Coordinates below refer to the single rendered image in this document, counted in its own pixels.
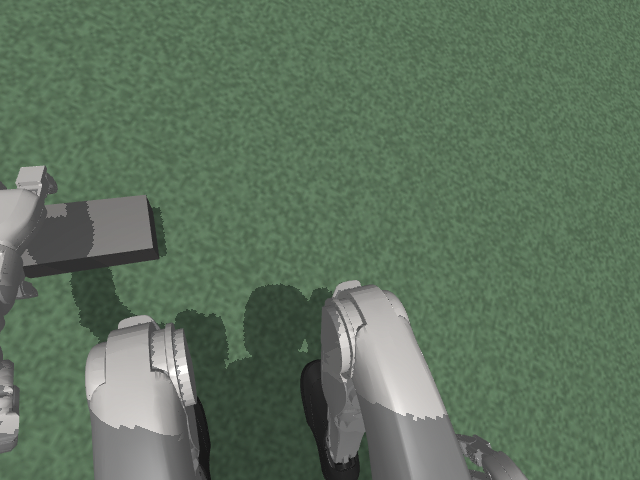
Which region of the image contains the right robot foot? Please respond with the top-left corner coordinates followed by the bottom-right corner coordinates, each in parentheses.
top-left (300, 359), bottom-right (360, 480)

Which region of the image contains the left robot arm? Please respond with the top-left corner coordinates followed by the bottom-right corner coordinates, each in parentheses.
top-left (0, 244), bottom-right (23, 454)

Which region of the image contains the left robot hand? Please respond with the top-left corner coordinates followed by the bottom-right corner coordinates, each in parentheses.
top-left (0, 166), bottom-right (58, 300)

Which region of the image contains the left robot foot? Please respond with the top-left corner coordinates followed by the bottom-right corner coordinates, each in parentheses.
top-left (193, 396), bottom-right (211, 480)

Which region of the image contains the carton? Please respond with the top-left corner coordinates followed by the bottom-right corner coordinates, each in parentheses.
top-left (21, 195), bottom-right (159, 278)

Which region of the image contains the right robot hand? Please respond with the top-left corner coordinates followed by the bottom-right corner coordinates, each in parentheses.
top-left (456, 434), bottom-right (528, 480)

